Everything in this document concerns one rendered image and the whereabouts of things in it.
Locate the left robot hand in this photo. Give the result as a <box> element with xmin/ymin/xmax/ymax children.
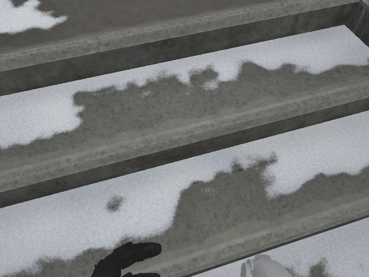
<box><xmin>91</xmin><ymin>242</ymin><xmax>161</xmax><ymax>277</ymax></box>

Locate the right robot thigh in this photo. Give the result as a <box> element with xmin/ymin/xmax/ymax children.
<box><xmin>240</xmin><ymin>259</ymin><xmax>291</xmax><ymax>277</ymax></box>

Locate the robot right shin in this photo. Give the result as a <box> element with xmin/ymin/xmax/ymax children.
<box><xmin>253</xmin><ymin>254</ymin><xmax>271</xmax><ymax>262</ymax></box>

